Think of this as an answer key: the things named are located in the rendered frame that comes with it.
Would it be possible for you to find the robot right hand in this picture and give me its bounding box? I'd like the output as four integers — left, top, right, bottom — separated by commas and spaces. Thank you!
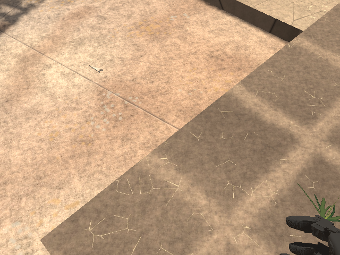
280, 215, 340, 255

